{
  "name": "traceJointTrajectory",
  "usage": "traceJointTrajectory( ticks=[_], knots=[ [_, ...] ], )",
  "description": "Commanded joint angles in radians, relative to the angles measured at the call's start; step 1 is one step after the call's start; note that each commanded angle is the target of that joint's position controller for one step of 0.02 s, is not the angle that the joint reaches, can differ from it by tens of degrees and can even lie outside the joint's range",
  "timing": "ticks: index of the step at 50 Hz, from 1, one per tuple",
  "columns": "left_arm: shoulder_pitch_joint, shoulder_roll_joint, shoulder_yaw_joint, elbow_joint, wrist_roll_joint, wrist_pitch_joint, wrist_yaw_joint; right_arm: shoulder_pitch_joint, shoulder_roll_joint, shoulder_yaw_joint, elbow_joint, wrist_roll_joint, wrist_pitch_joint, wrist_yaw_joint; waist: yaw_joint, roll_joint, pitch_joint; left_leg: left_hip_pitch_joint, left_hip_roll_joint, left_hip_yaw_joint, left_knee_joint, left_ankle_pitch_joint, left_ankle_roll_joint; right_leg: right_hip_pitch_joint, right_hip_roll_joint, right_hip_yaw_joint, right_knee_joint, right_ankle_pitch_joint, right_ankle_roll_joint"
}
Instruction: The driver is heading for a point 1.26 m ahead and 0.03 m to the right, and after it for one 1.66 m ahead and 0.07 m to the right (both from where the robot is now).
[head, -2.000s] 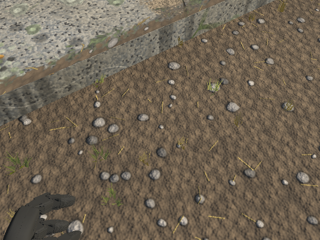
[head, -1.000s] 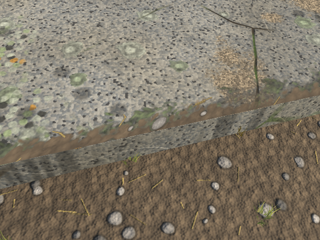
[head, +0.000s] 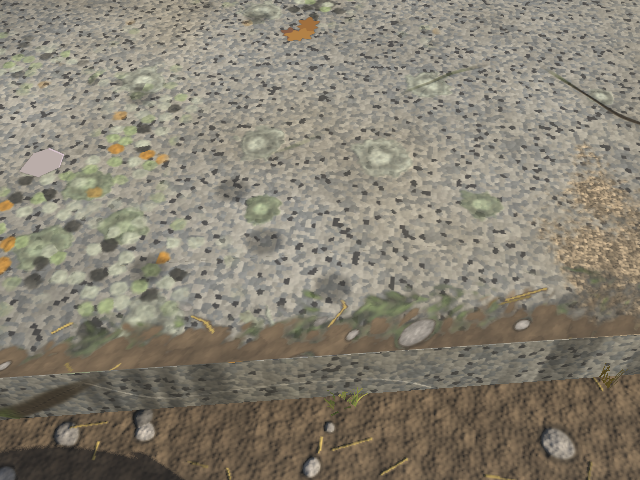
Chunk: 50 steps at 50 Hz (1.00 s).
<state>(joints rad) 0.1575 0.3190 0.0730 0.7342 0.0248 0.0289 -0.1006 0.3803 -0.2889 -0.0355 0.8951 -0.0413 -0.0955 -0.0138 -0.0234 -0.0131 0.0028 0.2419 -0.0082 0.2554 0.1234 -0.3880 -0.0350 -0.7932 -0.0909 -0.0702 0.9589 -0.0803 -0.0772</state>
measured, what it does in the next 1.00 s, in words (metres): climbs: right foot, then left foot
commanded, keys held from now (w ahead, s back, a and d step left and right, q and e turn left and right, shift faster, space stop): w+e+shift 0.22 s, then w+q+shift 0.08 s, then q+shift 0.70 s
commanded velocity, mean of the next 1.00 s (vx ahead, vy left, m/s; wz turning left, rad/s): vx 0.49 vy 0.00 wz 0.15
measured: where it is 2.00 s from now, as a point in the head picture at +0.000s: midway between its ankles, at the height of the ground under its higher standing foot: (287, 200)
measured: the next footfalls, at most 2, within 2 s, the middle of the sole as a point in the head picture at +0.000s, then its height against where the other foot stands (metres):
right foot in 0.10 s outside the picture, level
left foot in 0.54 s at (361, 451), level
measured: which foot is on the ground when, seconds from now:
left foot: down 0.00-0.12, up 0.14-0.52, down 0.54-0.86, up 0.88-1.00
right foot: up 0.00-0.08, down 0.10-0.50, up 0.52-0.80, down 0.82-1.00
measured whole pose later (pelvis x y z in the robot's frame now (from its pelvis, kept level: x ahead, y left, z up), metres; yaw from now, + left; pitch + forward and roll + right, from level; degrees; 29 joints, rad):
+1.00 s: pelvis +0.68 -0.21 +0.12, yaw +13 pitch +1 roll +1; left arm 0.08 0.15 0.01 0.60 0.03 0.03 0.07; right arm 0.16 -0.33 -0.12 0.64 -0.05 0.05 -0.03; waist -0.05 0.03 0.07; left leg -0.69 -0.10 -0.05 1.70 -0.29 0.01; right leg -0.66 -0.11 -0.11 1.08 -0.43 -0.02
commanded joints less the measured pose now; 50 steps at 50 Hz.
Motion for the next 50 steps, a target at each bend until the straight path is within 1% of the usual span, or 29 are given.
traceJointTrajectory(
  ticks=[1,3,5,6,7,8,11,13,16,18,21,24,26,27,28,29,31,33,36,38,39,40,41,42,43,44,45,47,50],
  knots=[
    [-0.19,0.002,-0.026,-0.131,-0.007,-0.023,-0.006,-0.035,-0.131,-0.024,-0.035,-0.001,-0.018,-0.002,0.001,0.075,0.174,-0.163,0.246,0.031,-0.005,0.827,0.108,0.075,0.049,-0.116,-0.167,-0.034,-0.077],
    [-0.064,0.042,-0.013,-0.104,-0.013,-0.023,0.011,-0.021,-0.187,-0.038,-0.037,-0.005,0.006,-0.012,0.083,0.125,0.04,-0.077,0.277,0.04,0.25,1.418,0.104,0.25,0.145,-0.167,-0.171,-0.157,-0.121],
    [0.283,0.13,0.029,-0.011,-0.012,-0.035,0.034,-0.059,-0.242,-0.057,-0.068,-0.003,0.033,-0.009,0.245,0.131,-0.154,-0.225,0.3,0.007,0.745,1.425,0.123,0.674,0.22,-0.112,-0.222,-0.291,-0.175],
    [0.384,0.196,0.059,0.038,-0.003,-0.036,0.058,-0.052,-0.183,-0.042,-0.068,-0.01,0.025,0.006,0.262,0.023,-0.192,-0.482,0.213,-0.005,1.068,0.837,0.095,0.941,0.158,0.053,-0.313,-0.364,-0.198],
    [0.279,0.327,0.089,0.021,0.008,-0.019,0.069,-0.078,-0.044,-0.007,-0.178,0.008,-0.005,0.032,0.134,-0.302,-0.206,-0.989,-0.035,-0.089,1.477,-0.059,0.019,1.151,-0.112,0.697,-0.549,-0.62,-0.373],
    [0.306,0.308,0.09,-0.003,-0.003,-0.019,0.067,-0.218,-0.112,-0.008,-0.229,-0.006,-0.031,0.033,0.195,-0.101,-0.26,-1.095,-0.003,-0.321,1.511,0.027,0.047,1.17,-0.14,0.871,-0.672,-0.635,-0.362],
    [0.204,0.205,0.06,0.021,-0.006,-0.05,0.092,-0.218,-0.092,0.009,-0.231,-0.016,-0.039,0.028,0.058,0.1,-0.008,-0.969,0.124,-0.337,1.245,0.105,0.046,0.755,-0.065,0.607,-0.736,-0.328,-0.253],
    [0.139,0.12,0.022,0.008,-0.007,-0.08,0.098,-0.112,-0.079,0.021,-0.193,-0.033,0.008,0.028,-0.015,0.082,0.013,-0.862,0.16,-0.318,1.157,0.101,0.026,0.599,-0.025,0.463,-0.759,-0.201,-0.248],
    [0.17,0.097,0.003,0.04,-0.015,-0.129,0.085,-0.213,-0.043,0.036,-0.226,-0.018,0.034,0.04,-0.002,0.049,0.112,-0.87,0.164,-0.217,0.971,0.215,0.018,0.503,0.03,0.273,-0.826,0.261,-0.195],
    [0.18,0.081,-0.005,0.052,-0.026,-0.147,0.076,-0.264,-0.017,0.047,-0.241,0.001,0.03,0.044,0.016,0.045,0.112,-0.804,0.123,-0.152,0.759,0.349,0.038,0.531,0.092,0.108,-0.776,0.724,-0.092],
    [0.174,0.074,-0.015,0.056,0.007,-0.159,0.091,-0.168,-0.009,0.046,-0.189,0.03,0.029,0.021,0.015,-0.056,-0.013,-0.856,0.044,-0.104,0.827,0.31,0.1,0.81,0.046,0.014,-0.703,1.06,-0.017],
    [0.202,0.057,-0.03,0.056,0.031,-0.136,0.141,-0.139,-0.048,0.028,-0.145,0.008,0.023,0.012,0.006,0.036,-0.07,-0.735,-0.072,-0.025,0.672,0.34,0.137,0.938,0.024,-0.021,-0.413,1.471,0.052],
    [0.007,0.138,0.0,0.0,0.004,-0.119,0.158,0.222,-0.094,-0.011,-0.049,0.019,0.029,0.016,-0.206,-0.035,-0.176,-0.401,-0.075,-0.112,0.203,0.615,0.157,0.869,0.033,-0.021,0.117,1.167,0.082],
    [-0.161,0.119,0.004,-0.033,-0.021,-0.115,0.133,0.349,-0.093,-0.025,0.02,0.03,0.03,0.003,-0.326,0.212,-0.087,-0.113,0.02,-0.221,-0.013,0.981,0.243,0.451,0.233,-0.1,0.629,-0.118,0.114],
    [-0.052,-0.017,-0.037,-0.134,-0.016,-0.132,0.137,0.295,-0.222,-0.055,0.04,0.02,0.033,-0.011,-0.1,0.339,-0.058,0.167,0.25,-0.522,0.4,1.858,0.356,-0.067,0.247,0.048,0.943,-0.531,0.164],
    [-0.075,-0.018,-0.052,-0.176,-0.018,-0.131,0.143,0.334,-0.232,-0.072,0.013,0.018,0.034,-0.019,-0.153,0.162,-0.215,0.367,0.35,-0.641,0.384,1.7,0.431,-0.286,0.189,0.157,1.084,-0.552,0.143],
    [-0.141,-0.078,-0.082,-0.224,0.013,-0.133,0.126,0.246,-0.105,-0.042,-0.008,-0.005,0.057,-0.032,-0.053,-0.086,-0.115,0.181,0.267,-0.609,0.325,1.14,0.348,-0.438,0.143,0.143,1.102,-0.48,0.079],
    [-0.163,-0.111,-0.11,-0.294,0.034,-0.104,0.095,0.072,-0.084,-0.022,-0.059,0.0,0.057,-0.03,0.056,-0.065,0.002,-0.331,0.191,-0.559,0.194,0.806,0.297,-0.286,0.131,0.1,0.919,-0.484,0.072],
    [-0.349,-0.125,-0.123,-0.425,0.017,-0.052,0.127,0.111,-0.111,-0.022,-0.055,-0.022,0.024,-0.023,-0.01,0.085,0.06,-0.463,0.195,-0.612,0.089,0.925,0.327,-0.385,0.106,0.036,0.99,-0.545,0.091],
    [-0.419,-0.134,-0.136,-0.502,0.036,-0.042,0.143,0.164,-0.124,-0.035,-0.02,0.002,0.041,-0.038,-0.021,0.063,-0.038,-0.306,0.149,-0.589,0.125,0.91,0.258,-0.412,0.051,0.084,0.739,-0.511,0.069],
    [-0.388,-0.176,-0.159,-0.511,0.021,-0.042,0.133,0.128,-0.123,-0.045,-0.048,0.022,0.071,-0.041,-0.003,0.029,-0.112,-0.403,0.135,-0.553,0.03,1.017,0.242,-0.083,0.057,0.047,0.409,-0.445,0.053],
    [-0.329,-0.182,-0.155,-0.496,-0.008,-0.036,0.136,0.095,-0.099,-0.052,-0.065,0.025,0.101,-0.043,0.027,0.094,-0.15,-0.538,0.065,-0.516,0.021,1.103,0.209,0.244,0.12,-0.009,0.189,-0.396,0.045],
    [-0.019,-0.125,-0.103,-0.373,-0.033,-0.032,0.134,0.079,-0.205,-0.078,-0.104,0.038,0.088,-0.015,0.156,0.207,-0.363,-0.544,0.058,-0.435,0.239,1.77,0.191,0.589,0.199,-0.094,0.34,-0.293,0.021],
    [0.268,-0.029,-0.051,-0.298,-0.021,-0.035,0.132,-0.074,-0.276,-0.112,-0.159,0.069,0.06,0.004,0.303,0.205,-0.472,-0.541,0.047,-0.46,0.545,1.757,0.116,0.743,0.11,0.109,0.18,-0.237,-0.024],
    [0.336,0.156,0.005,-0.279,0.022,-0.043,0.134,-0.184,-0.196,-0.102,-0.281,0.099,0.036,0.026,0.344,-0.269,-0.629,-0.726,-0.171,-0.383,1.037,0.808,0.028,0.908,-0.223,0.632,-0.215,0.027,-0.154],
    [0.094,0.164,0.009,-0.313,0.006,-0.03,0.152,-0.062,-0.114,-0.1,-0.273,0.023,0.023,0.043,0.173,-0.465,-0.667,-0.767,-0.212,-0.436,1.54,-0.025,0.021,0.757,-0.367,0.998,-0.461,0.179,-0.264],
    [-0.07,0.041,-0.016,-0.341,-0.021,-0.018,0.158,-0.013,-0.051,-0.092,-0.277,-0.01,0.047,0.041,0.063,-0.329,-0.509,-0.879,-0.142,-0.449,1.699,-0.019,0.028,0.618,-0.359,0.937,-0.463,-0.045,-0.243],
    [-0.166,-0.157,-0.066,-0.266,-0.016,-0.002,0.172,-0.056,0.039,-0.068,-0.285,-0.026,0.13,-0.01,-0.047,-0.124,-0.062,-1.049,-0.044,-0.337,1.678,0.045,0.035,0.307,-0.276,0.594,-0.381,-0.363,-0.119],
    [-0.083,-0.155,-0.053,-0.147,0.013,-0.033,0.169,-0.077,0.038,-0.053,-0.296,0.002,0.183,-0.038,-0.067,-0.062,0.039,-1.086,-0.044,-0.288,1.697,0.096,0.049,0.271,-0.218,0.272,-0.404,-0.177,-0.047]
  ],
)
